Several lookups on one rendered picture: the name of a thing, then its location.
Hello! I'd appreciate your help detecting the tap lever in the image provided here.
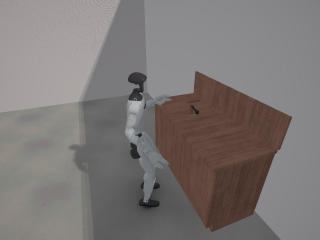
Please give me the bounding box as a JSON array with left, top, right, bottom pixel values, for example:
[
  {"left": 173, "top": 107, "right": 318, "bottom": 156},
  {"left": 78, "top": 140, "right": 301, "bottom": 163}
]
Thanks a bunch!
[{"left": 191, "top": 105, "right": 199, "bottom": 115}]

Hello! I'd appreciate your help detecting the robot left forearm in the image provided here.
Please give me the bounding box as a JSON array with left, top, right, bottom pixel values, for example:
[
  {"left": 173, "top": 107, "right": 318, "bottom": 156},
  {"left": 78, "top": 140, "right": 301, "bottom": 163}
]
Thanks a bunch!
[{"left": 145, "top": 99, "right": 154, "bottom": 108}]

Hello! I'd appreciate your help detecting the robot right forearm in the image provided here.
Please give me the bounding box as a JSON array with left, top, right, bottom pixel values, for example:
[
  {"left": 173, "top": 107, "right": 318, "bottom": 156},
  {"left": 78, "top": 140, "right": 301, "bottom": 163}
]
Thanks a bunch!
[{"left": 126, "top": 130, "right": 153, "bottom": 156}]

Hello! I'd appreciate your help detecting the robot right upper arm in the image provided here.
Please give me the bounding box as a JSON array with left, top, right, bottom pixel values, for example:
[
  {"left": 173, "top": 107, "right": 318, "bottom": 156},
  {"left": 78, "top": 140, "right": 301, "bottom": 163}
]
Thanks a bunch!
[{"left": 125, "top": 102, "right": 140, "bottom": 137}]

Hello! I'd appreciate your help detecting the humanoid robot torso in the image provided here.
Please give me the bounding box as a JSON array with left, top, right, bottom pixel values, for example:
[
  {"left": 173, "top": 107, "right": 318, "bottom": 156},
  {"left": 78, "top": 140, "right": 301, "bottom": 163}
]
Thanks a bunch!
[{"left": 126, "top": 94, "right": 146, "bottom": 148}]

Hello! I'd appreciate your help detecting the left robot hand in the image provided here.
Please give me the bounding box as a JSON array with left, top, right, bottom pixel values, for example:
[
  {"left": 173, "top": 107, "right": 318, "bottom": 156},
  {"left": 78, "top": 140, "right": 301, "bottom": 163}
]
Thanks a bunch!
[{"left": 153, "top": 94, "right": 171, "bottom": 106}]

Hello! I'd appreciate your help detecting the right robot hand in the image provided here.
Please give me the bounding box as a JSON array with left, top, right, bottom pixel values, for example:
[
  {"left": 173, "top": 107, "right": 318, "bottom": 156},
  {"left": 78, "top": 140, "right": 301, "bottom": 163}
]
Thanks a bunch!
[{"left": 149, "top": 151, "right": 169, "bottom": 170}]

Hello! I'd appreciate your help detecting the counter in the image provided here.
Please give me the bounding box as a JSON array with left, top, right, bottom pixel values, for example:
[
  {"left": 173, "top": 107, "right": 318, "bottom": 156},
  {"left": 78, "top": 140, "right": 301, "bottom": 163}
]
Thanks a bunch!
[{"left": 152, "top": 71, "right": 292, "bottom": 232}]

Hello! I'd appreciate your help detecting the robot right shin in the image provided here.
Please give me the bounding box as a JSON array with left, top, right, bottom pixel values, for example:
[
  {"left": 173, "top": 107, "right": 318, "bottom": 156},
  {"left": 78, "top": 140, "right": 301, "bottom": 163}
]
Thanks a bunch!
[{"left": 143, "top": 176, "right": 156, "bottom": 203}]

